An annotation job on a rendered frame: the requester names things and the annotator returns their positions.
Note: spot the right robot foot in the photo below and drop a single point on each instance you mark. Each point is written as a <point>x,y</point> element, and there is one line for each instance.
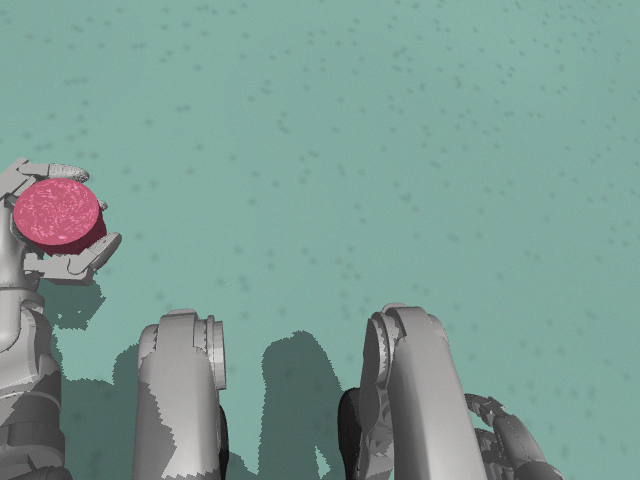
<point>349,431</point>

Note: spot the left robot hand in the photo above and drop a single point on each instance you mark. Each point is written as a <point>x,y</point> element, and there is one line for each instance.
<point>21,262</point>

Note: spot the right robot hand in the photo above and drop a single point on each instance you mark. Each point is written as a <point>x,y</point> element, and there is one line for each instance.
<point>511,446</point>

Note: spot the left robot arm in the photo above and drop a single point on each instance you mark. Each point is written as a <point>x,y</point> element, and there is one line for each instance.
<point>32,447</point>

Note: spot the cup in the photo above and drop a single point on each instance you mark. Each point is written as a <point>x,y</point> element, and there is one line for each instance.
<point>59,215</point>

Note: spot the right robot arm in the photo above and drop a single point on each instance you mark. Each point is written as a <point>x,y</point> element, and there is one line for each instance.
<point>537,470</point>

